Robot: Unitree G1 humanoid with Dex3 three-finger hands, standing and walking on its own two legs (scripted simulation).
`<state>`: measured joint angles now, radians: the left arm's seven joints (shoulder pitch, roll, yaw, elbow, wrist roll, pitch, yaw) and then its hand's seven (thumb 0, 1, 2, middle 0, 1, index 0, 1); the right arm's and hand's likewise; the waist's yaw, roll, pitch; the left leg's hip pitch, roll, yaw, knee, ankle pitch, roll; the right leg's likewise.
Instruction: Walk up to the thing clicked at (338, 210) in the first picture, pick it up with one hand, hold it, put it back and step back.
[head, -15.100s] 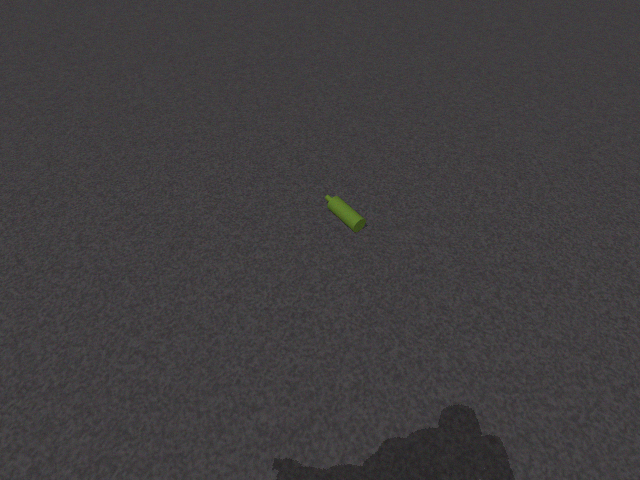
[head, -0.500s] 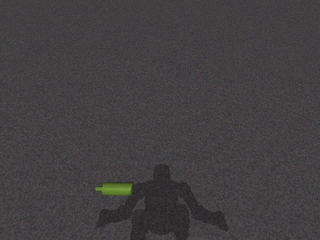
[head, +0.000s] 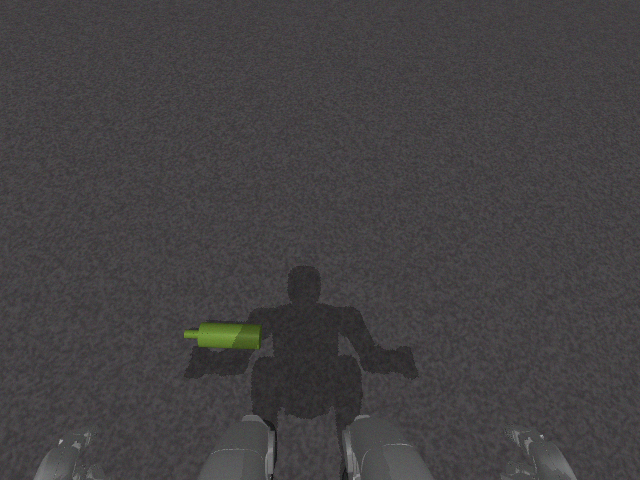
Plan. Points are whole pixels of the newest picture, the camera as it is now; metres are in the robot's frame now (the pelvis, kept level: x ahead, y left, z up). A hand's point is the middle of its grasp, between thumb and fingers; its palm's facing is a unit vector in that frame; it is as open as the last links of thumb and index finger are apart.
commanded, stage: walk up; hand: left
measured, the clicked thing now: (222, 335) +0.47 +0.25 -0.71
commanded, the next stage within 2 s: stand in 1.50 s
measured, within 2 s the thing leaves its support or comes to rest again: neither
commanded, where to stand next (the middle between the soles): +0.08 +0.00 m, yaw -2 degrees
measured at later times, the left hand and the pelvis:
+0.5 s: hand out of the picture +0.05 +0.26 -0.13, palm faces -0.07 -0.92 -0.38, open 7.4 cm; pelvis -0.02 +0.00 +0.01, yaw -2 degrees
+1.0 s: hand out of the picture +0.09 +0.24 -0.13, palm faces +0.00 -0.93 -0.37, open 7.4 cm; pelvis +0.00 -0.02 +0.01, yaw +1 degrees
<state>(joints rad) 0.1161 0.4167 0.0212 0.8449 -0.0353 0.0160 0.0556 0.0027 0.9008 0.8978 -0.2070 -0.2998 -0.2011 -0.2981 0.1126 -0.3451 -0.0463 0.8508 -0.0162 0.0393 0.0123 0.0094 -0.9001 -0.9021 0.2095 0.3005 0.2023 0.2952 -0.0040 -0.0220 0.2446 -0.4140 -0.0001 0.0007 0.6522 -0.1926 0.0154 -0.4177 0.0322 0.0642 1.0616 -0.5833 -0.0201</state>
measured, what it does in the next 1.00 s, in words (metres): steps on the spot: right foot, then left foot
